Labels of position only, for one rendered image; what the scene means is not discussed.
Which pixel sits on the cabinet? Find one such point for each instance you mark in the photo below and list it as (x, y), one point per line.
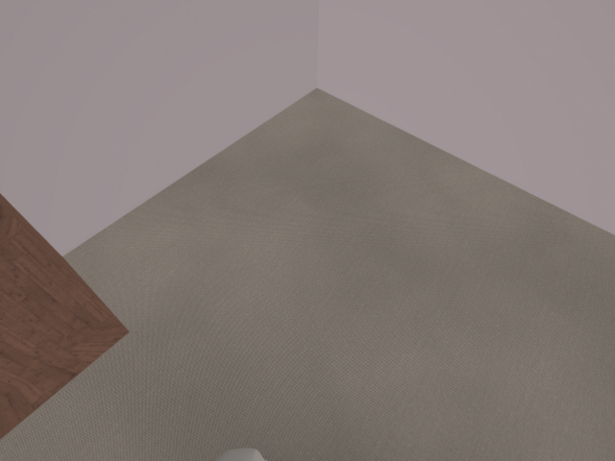
(52, 325)

